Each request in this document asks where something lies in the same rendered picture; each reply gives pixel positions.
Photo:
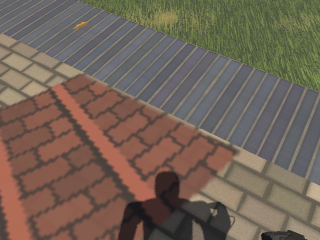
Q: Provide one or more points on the right robot hand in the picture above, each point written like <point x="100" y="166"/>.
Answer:
<point x="282" y="235"/>

